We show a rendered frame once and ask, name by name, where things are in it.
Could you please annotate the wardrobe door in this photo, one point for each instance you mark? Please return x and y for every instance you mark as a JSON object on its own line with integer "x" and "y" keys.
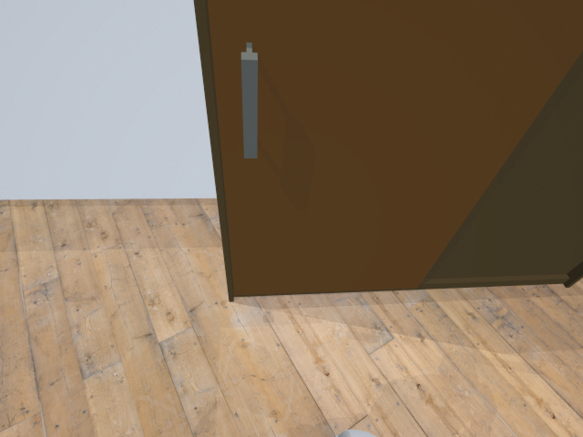
{"x": 529, "y": 221}
{"x": 381, "y": 123}

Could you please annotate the handle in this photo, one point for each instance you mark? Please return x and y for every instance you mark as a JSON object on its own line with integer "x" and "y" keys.
{"x": 249, "y": 81}

